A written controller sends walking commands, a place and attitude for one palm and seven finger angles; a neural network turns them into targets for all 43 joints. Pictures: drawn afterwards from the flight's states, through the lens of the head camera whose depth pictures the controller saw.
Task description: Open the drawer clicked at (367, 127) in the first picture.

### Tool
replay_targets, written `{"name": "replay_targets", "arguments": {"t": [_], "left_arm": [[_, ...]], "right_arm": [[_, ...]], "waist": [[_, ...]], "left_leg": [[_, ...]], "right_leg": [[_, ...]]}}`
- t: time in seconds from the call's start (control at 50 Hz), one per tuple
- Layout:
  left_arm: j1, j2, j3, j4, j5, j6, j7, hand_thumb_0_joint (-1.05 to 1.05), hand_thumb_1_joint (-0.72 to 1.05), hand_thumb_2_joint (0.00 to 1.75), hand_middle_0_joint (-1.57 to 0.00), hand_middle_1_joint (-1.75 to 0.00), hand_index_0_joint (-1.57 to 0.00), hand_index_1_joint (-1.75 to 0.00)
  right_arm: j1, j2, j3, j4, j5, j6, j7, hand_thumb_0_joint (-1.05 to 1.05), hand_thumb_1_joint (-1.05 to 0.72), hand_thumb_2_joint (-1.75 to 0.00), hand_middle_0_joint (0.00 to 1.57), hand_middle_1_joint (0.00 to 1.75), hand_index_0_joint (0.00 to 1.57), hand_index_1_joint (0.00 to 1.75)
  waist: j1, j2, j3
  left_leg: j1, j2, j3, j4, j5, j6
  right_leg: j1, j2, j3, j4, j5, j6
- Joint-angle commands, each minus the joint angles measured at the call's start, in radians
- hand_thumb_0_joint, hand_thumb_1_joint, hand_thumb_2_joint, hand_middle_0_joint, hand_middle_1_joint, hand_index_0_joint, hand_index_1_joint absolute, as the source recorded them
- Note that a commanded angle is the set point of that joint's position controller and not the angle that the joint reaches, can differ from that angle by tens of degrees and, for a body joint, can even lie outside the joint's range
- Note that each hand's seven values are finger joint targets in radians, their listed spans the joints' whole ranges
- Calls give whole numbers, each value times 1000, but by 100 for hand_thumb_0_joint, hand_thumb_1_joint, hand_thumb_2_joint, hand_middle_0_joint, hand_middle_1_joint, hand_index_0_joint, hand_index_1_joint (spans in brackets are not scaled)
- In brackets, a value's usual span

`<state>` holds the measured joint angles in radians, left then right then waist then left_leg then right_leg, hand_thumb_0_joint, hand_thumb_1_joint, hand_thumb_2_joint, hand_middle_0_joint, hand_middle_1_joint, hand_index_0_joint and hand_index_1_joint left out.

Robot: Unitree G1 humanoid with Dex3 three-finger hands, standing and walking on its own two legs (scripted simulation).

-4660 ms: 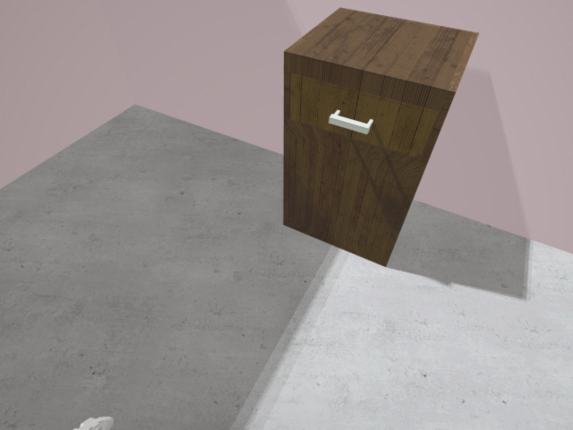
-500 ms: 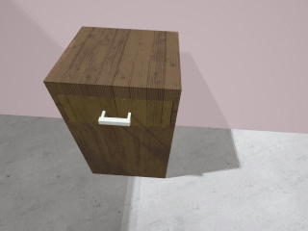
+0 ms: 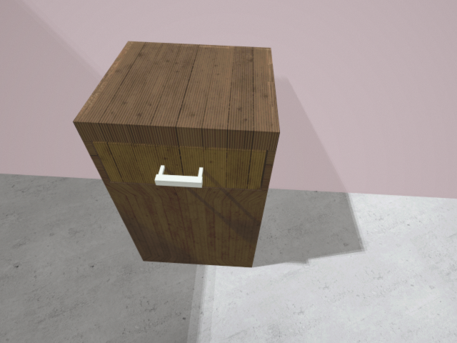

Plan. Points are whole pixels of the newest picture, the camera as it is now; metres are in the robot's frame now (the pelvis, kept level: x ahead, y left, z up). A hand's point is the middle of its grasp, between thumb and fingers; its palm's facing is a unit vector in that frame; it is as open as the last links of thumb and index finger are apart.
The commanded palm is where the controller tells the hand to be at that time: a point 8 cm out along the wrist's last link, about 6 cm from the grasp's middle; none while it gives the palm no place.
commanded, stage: come to a stop and stand still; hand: left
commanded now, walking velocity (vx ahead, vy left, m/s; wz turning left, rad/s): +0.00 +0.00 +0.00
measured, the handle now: (180, 175) +0.54 +0.16 -0.10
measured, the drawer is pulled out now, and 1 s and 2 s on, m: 0.00 0.00 0.00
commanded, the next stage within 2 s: look again from close up in 0.34 s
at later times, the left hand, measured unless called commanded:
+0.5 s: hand out of the picture -0.01 +0.18 -0.15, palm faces +0.02 -0.98 -0.22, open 7.4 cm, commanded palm none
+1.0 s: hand out of the picture +0.01 +0.15 -0.16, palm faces +0.05 -0.98 -0.20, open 7.3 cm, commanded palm none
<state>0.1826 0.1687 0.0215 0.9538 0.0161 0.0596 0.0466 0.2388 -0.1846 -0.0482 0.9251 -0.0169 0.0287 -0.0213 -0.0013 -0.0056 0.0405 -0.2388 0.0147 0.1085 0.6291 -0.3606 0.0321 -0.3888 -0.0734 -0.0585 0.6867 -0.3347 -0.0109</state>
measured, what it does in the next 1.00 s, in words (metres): stands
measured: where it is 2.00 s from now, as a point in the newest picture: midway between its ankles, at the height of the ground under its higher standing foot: outside the picture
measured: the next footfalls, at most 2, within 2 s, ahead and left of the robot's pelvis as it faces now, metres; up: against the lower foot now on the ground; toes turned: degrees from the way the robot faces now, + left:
none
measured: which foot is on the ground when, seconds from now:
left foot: down 0.00-1.00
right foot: down 0.00-1.00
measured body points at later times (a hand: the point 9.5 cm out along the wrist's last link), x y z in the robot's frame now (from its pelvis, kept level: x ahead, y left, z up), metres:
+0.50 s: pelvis -0.01 +0.01 +0.02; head +0.00 -0.01 +0.46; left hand -0.01 +0.24 -0.13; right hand -0.01 -0.22 -0.15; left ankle -0.01 +0.10 -0.72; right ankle +0.03 -0.11 -0.72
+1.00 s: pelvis +0.02 -0.02 +0.02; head +0.02 -0.03 +0.47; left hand +0.01 +0.20 -0.14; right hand +0.01 -0.23 -0.15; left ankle -0.01 +0.10 -0.72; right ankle +0.03 -0.11 -0.72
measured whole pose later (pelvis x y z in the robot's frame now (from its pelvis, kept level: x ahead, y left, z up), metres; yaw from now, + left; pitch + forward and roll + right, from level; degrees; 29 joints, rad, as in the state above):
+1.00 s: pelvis +0.02 -0.02 +0.02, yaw +1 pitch -1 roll +0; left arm 0.29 0.13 -0.01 1.12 0.01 -0.02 0.03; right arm 0.31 -0.14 0.02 1.12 -0.01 -0.02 -0.03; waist 0.00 0.03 0.02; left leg -0.13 0.02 0.09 0.42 -0.28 0.01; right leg -0.20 0.00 -0.06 0.45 -0.23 -0.03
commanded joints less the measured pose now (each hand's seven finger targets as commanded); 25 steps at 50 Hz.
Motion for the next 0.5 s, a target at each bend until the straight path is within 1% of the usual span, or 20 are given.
{"name": "replay_targets", "arguments": {"t": [0.0,0.02,0.04,0.06,0.08,0.1,0.12,0.14,0.16,0.18,0.2,0.22,0.26,0.28,0.34,0.36,0.38,0.44,0.48], "left_arm": [[39,90,20,-81,3,-11,-22,0,90,90,-20,-30,-20,-30],[60,90,16,-74,5,-18,-28,0,90,90,-20,-30,-20,-30],[77,86,14,-70,3,-29,-31,0,90,90,-20,-30,-20,-30],[98,95,12,-64,2,-38,-30,0,90,90,-20,-30,-20,-30],[101,109,8,-59,2,-47,-28,0,90,90,-20,-30,-20,-30],[99,121,-1,-56,2,-54,-27,0,90,90,-20,-30,-20,-30],[76,131,1,-57,2,-60,-27,0,90,90,-20,-30,-20,-30],[64,134,0,-58,0,-63,-26,0,90,90,-20,-30,-20,-30],[62,127,-2,-55,-1,-62,-25,0,90,90,-20,-30,-20,-30],[70,120,-2,-52,0,-61,-24,0,90,90,-20,-30,-20,-30],[78,117,-4,-46,0,-60,-23,0,90,90,-20,-30,-20,-30],[89,113,-5,-37,2,-59,-23,0,90,90,-20,-30,-20,-30],[118,106,-9,-17,2,-60,-23,0,90,90,-20,-30,-20,-30],[126,105,-10,-7,2,-60,-23,0,90,90,-20,-30,-20,-30],[141,100,-13,20,1,-66,-22,0,90,90,-20,-30,-20,-30],[143,100,-14,30,0,-68,-23,0,90,90,-20,-30,-20,-30],[144,97,-15,38,-1,-70,-22,0,90,90,-20,-30,-20,-30],[144,91,-18,58,-3,-77,-20,0,90,90,-20,-30,-20,-30],[141,86,-19,73,-6,-78,-19,0,90,90,-20,-30,-20,-30]], "right_arm": [[-27,-143,-2,-113,-14,-20,-7,0,-90,-90,20,30,20,30],[-24,-141,3,-115,-13,-25,-5,0,-90,-90,20,30,20,30],[-10,-139,7,-114,-11,-29,-7,0,-90,-90,20,30,20,30],[-1,-135,11,-112,-6,-32,-6,0,-90,-90,20,30,20,30],[16,-121,16,-107,0,-33,-4,0,-90,-90,20,30,20,30],[32,-110,19,-102,4,-34,0,0,-90,-90,20,30,20,30],[58,-108,21,-89,3,-30,1,0,-90,-90,20,30,20,30],[82,-114,21,-71,1,-30,2,0,-90,-90,20,30,20,30],[95,-119,22,-57,0,-32,3,0,-90,-90,20,30,20,30],[97,-117,21,-46,-1,-36,4,0,-90,-90,20,30,20,30],[97,-122,25,-39,-1,-39,4,0,-90,-90,20,30,20,30],[89,-124,26,-31,-1,-43,5,0,-90,-90,20,30,20,30],[81,-129,31,-18,-2,-45,4,0,-90,-90,20,30,20,30],[79,-129,34,-10,-1,-46,4,0,-90,-90,20,30,20,30],[89,-123,41,21,0,-50,3,0,-90,-90,20,30,20,30],[95,-118,44,32,1,-51,3,0,-90,-90,20,30,20,30],[101,-113,45,43,2,-52,2,0,-90,-90,20,30,20,30],[124,-100,52,77,3,-56,1,0,-90,-90,20,30,20,30],[134,-93,56,98,3,-57,-2,0,-90,-90,20,30,20,30]], "waist": [[19,135,89],[26,118,72],[26,100,44],[29,64,18],[14,3,18],[-3,-4,24],[-29,-41,14],[-35,-94,5],[-37,-86,9],[-33,-62,16],[-28,-36,25],[-20,7,30],[-6,25,28],[-1,20,37],[2,24,22],[1,18,13],[1,-6,18],[-4,-13,0],[-4,-6,19]], "left_leg": [[-183,219,-223,-331,170,105],[-150,206,-194,-315,173,100],[-113,193,-197,-283,172,91],[-98,166,-186,-253,117,71],[-100,121,-167,-238,38,46],[-73,77,-146,-234,-25,30],[-32,62,-142,-232,-39,22],[1,67,-140,-231,-20,23],[8,77,-146,-253,-25,25],[3,87,-155,-283,-32,27],[-19,99,-172,-316,-50,29],[-39,107,-185,-347,-66,31],[-71,115,-192,-379,-96,31],[-83,113,-191,-387,-102,30],[-65,105,-180,-383,-63,27],[-58,103,-176,-377,-44,27],[-53,98,-170,-368,-28,26],[-16,93,-150,-342,60,22],[-16,93,-147,-342,69,18]], "right_leg": [[24,41,37,129,-61,-15],[45,39,23,68,-21,-12],[79,36,31,-38,8,-13],[115,31,55,-140,65,-19],[122,5,120,-207,92,-37],[80,-34,178,-265,52,-57],[39,-40,201,-281,-2,-66],[23,-31,190,-286,-26,-60],[17,-22,174,-289,-43,-52],[25,-12,159,-284,-31,-45],[46,-3,142,-272,-6,-40],[70,3,124,-255,28,-37],[116,7,109,-246,62,-33],[128,3,105,-249,67,-31],[147,-8,108,-262,86,-32],[157,-13,111,-267,93,-33],[156,-17,115,-276,93,-33],[166,-30,119,-288,122,-35],[162,-30,119,-294,116,-36]]}}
